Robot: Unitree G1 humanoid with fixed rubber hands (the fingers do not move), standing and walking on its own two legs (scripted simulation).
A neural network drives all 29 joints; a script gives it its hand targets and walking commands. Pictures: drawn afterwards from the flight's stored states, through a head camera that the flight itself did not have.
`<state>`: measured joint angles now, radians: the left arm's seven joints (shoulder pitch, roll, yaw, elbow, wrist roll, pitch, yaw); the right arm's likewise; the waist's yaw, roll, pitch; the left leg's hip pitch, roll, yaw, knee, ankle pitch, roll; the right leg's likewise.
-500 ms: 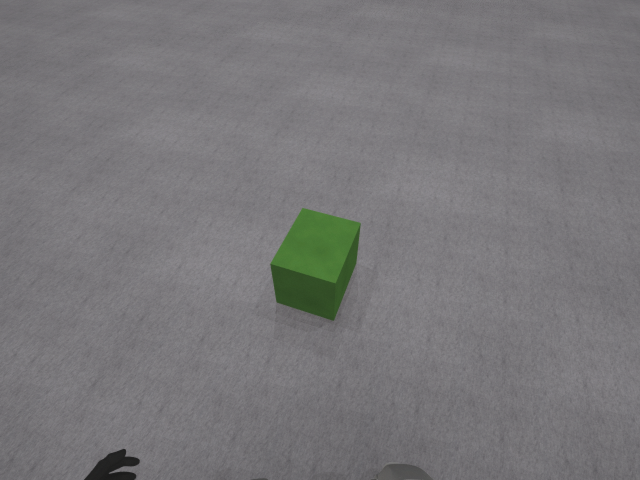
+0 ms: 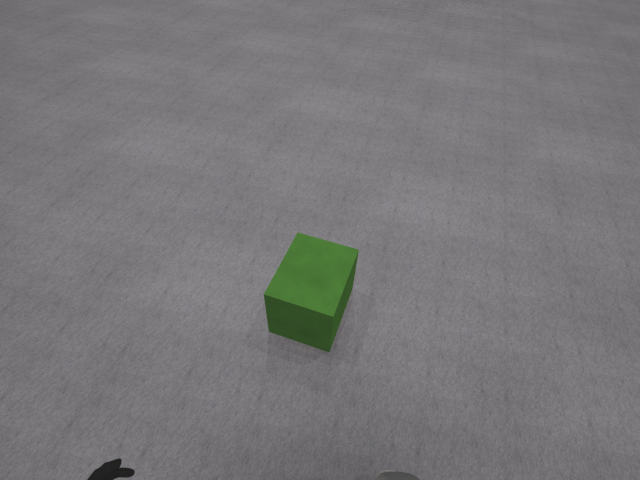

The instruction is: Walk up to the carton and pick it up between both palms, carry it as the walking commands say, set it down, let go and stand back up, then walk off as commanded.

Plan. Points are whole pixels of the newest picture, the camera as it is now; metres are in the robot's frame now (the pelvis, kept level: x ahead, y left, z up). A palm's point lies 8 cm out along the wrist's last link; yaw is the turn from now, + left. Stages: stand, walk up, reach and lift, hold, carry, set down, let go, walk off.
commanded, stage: walk up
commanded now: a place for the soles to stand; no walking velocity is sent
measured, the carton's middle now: (313, 291) +0.81 -0.01 -0.63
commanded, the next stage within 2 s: none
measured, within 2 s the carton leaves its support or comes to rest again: neither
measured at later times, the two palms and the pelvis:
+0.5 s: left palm (126, 406) +0.25 +0.28 -0.09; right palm (558, 441) +0.18 -0.31 -0.08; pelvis +0.13 -0.02 -0.01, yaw +0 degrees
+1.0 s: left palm (162, 356) +0.33 +0.25 -0.10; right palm (543, 364) +0.29 -0.35 -0.09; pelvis +0.23 -0.05 -0.01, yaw +0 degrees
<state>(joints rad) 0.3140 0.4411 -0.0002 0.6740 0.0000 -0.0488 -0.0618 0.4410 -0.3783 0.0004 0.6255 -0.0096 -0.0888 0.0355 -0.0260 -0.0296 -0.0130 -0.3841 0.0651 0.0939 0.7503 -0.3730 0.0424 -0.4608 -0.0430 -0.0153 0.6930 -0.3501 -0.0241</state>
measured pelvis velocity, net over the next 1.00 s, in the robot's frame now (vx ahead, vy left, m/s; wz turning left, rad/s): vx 0.23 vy -0.05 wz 0.00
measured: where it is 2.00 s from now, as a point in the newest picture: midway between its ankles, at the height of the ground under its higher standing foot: (319, 464)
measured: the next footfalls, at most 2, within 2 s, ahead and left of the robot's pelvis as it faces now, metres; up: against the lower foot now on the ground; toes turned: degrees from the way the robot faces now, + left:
right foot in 0.48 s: +0.31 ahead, -0.18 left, +0.00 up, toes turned -3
left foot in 0.72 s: +0.33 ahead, +0.10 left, +0.00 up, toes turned +6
